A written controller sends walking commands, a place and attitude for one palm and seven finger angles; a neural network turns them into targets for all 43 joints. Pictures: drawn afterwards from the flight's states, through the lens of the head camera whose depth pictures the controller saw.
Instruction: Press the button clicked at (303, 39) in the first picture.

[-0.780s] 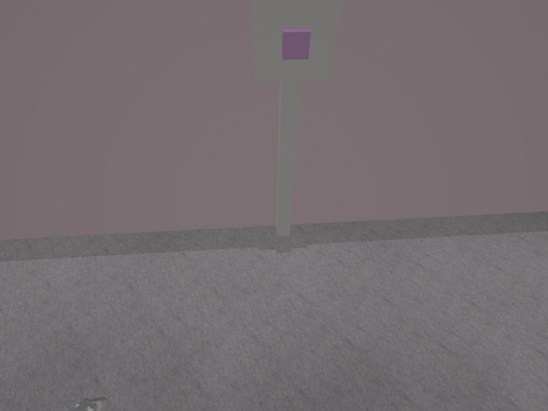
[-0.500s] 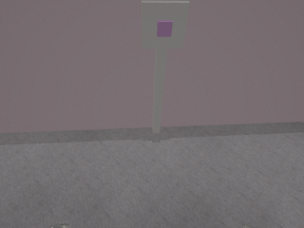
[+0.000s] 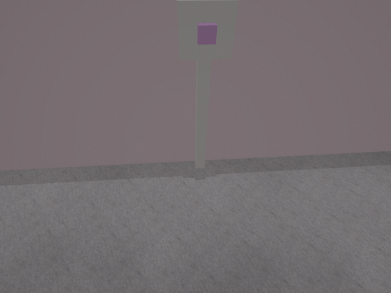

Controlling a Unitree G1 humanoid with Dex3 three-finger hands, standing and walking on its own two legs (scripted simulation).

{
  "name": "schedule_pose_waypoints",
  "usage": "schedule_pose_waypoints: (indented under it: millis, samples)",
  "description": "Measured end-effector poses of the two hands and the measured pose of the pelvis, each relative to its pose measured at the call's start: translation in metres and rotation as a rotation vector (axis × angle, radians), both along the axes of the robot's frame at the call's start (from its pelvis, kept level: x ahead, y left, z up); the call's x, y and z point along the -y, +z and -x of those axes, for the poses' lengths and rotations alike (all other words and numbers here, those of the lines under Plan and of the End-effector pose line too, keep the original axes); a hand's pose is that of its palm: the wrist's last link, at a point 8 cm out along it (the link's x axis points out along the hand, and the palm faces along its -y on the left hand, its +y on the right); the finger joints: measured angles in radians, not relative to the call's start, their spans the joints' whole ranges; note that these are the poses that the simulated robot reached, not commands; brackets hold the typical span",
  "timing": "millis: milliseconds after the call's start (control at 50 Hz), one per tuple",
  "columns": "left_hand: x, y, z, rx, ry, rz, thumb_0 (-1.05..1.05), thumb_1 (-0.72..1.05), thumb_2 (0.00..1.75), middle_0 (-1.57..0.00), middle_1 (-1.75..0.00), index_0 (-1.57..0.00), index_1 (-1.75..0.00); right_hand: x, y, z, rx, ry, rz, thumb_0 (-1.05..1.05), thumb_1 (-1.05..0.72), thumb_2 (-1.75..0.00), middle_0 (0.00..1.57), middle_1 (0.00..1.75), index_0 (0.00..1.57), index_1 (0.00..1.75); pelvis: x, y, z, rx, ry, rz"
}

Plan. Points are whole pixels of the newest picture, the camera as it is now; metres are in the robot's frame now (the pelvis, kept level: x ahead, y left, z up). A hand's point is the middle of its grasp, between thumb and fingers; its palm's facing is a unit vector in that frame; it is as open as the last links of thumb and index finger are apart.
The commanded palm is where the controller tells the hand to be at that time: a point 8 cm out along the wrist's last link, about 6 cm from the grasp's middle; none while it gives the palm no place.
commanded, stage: stand and wait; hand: left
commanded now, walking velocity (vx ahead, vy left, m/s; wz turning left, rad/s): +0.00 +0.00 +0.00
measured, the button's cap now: (206, 33) +0.97 +0.02 +0.11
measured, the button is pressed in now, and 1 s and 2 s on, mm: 0 0 0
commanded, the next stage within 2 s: look at it before walking up in 0.04 s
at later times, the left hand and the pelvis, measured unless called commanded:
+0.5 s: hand out of the picture +0.07 +0.24 -0.15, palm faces -0.02 -0.94 -0.33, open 7.4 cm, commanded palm none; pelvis +0.00 -0.01 +0.00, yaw +0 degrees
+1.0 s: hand out of the picture +0.07 +0.22 -0.17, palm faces -0.08 -0.95 -0.31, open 7.4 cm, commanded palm none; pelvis -0.01 -0.01 -0.01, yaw -6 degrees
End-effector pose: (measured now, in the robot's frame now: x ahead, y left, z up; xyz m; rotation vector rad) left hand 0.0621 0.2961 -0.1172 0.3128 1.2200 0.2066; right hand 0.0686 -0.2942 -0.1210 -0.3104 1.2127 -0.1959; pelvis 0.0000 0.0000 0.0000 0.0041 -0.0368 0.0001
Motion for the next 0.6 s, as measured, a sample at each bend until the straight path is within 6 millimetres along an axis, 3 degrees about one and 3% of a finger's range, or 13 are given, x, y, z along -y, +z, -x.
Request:
schedule_pose_waypoints:
  millis: [260, 600]
  samples:
    - [0.010, 0.002, -0.009, 0.032, -0.017, 0.009, 0.01, 0.91, 0.89, -0.20, -0.30, -0.21, -0.30, 0.003, 0.001, -0.002, 0.020, 0.001, -0.009, 0.00, -0.91, -0.90, 0.21, 0.30, 0.20, 0.30, 0.005, 0.001, 0.003, -0.001, -0.003, -0.001]
    - [0.014, 0.000, -0.003, 0.000, -0.013, 0.011, 0.01, 0.91, 0.89, -0.20, -0.30, -0.21, -0.30, 0.010, 0.001, 0.002, -0.002, -0.006, -0.001, 0.00, -0.91, -0.90, 0.21, 0.30, 0.20, 0.30, 0.010, 0.002, 0.001, -0.006, -0.008, 0.000]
